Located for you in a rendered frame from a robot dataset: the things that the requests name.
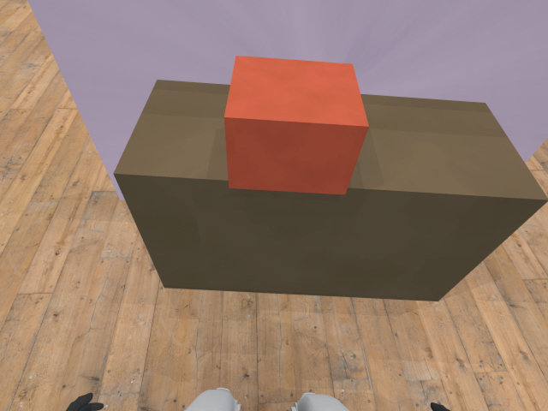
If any left robot hand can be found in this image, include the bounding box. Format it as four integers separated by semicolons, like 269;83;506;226
66;393;104;411

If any carton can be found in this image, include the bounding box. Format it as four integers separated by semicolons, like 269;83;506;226
224;56;369;195

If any robot thigh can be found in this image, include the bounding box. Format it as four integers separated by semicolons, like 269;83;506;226
184;390;241;411
289;394;349;411

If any right robot thigh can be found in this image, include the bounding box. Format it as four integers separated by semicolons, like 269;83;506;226
289;394;349;411

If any left robot thigh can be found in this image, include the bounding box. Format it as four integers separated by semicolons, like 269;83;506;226
184;390;241;411

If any pedestal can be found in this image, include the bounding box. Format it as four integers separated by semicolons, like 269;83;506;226
113;80;548;301

